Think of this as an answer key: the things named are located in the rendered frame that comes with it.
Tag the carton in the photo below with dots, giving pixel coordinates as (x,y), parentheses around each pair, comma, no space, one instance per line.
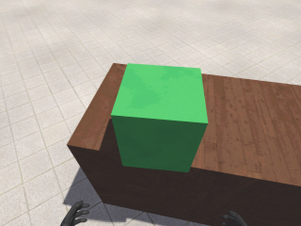
(159,116)

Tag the right robot hand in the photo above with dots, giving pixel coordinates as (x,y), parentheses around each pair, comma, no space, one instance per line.
(233,216)

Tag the left robot hand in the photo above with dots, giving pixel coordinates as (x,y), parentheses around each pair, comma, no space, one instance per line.
(70,218)

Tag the pedestal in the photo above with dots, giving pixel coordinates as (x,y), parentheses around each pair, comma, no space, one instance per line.
(248,161)

